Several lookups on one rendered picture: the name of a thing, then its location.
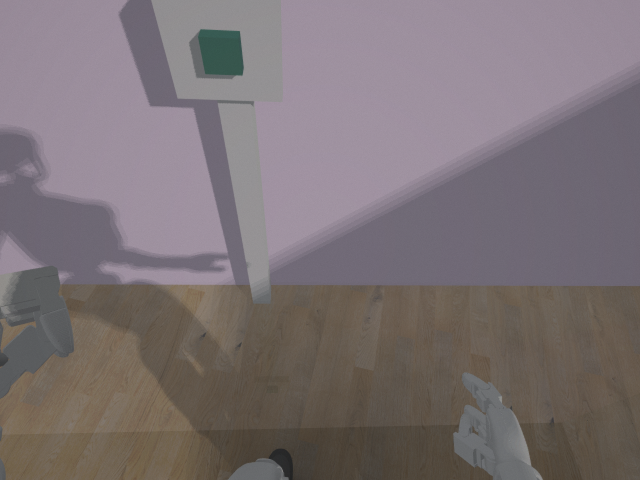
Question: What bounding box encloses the panel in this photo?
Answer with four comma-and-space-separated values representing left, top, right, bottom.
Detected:
151, 0, 283, 304

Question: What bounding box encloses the robot left hand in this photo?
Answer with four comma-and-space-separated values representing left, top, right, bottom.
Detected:
0, 266, 74, 399

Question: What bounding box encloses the button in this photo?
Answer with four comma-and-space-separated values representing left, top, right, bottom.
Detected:
198, 29, 244, 76

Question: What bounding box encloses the robot right hand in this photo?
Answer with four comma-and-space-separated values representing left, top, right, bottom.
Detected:
453, 372, 531, 476

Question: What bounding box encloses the robot left shin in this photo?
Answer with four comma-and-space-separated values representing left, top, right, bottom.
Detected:
256, 458, 285, 477

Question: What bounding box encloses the robot left foot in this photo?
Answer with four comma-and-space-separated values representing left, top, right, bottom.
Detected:
269, 449, 293, 480

